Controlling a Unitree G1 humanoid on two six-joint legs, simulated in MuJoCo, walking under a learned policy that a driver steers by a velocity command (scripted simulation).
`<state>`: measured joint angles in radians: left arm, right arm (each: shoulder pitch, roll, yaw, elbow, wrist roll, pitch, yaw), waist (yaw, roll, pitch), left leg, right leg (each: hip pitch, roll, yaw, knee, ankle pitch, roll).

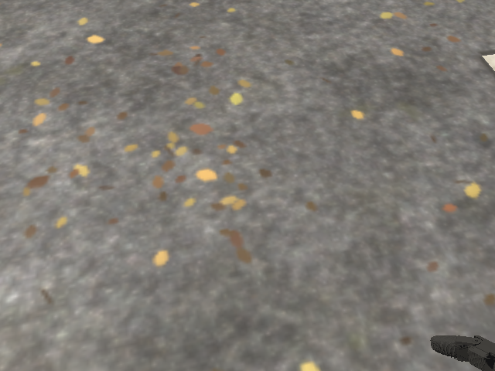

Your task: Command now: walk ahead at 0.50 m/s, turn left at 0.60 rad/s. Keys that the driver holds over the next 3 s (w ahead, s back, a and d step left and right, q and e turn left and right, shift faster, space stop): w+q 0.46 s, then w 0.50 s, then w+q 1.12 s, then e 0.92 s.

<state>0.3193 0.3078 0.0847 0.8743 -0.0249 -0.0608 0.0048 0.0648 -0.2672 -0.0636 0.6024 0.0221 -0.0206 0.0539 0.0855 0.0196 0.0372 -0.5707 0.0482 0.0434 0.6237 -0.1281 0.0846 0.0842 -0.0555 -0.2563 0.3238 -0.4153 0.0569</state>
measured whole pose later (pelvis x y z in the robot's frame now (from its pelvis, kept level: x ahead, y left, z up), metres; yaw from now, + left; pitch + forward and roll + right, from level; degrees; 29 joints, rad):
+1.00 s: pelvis +0.53 +0.12 +0.00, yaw +22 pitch +3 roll -2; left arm 0.42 0.30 0.06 0.87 -0.03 -0.05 -0.01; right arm 0.03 -0.26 -0.03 0.62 0.01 -0.08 0.04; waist 0.11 0.02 0.01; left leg -0.48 0.03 0.01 0.49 -0.07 0.06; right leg 0.02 -0.01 -0.03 0.34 -0.40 0.02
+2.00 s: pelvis +0.95 +0.41 -0.01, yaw +54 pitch +2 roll -2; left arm 0.34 0.32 0.09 0.85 -0.03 -0.05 0.01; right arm 0.06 -0.28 -0.06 0.59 0.02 -0.01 0.05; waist 0.08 0.02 0.05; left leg -0.52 0.03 0.04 0.59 -0.12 0.10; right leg 0.08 -0.07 -0.26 0.40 -0.45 0.06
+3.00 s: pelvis +1.08 +0.68 +0.01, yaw +34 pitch +2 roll +0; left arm 0.17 0.34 0.09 0.62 -0.01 0.05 0.02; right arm 0.20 -0.28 -0.07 0.75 -0.03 -0.01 -0.02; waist 0.00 -0.05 0.02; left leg -0.30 -0.01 -0.04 0.50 -0.24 0.00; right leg -0.52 0.12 0.15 0.92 -0.45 0.02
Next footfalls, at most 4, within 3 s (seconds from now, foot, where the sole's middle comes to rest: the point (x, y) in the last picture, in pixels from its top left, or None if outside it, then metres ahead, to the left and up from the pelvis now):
0.02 left None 0.18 0.10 -0.76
0.50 right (295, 359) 0.48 -0.06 -0.76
1.00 left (177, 294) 0.63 0.28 -0.76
1.48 right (215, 199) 0.97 0.21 -0.76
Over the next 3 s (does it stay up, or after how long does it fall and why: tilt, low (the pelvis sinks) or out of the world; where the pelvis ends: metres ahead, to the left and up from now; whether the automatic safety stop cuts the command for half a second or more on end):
stays up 1.08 0.68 0.01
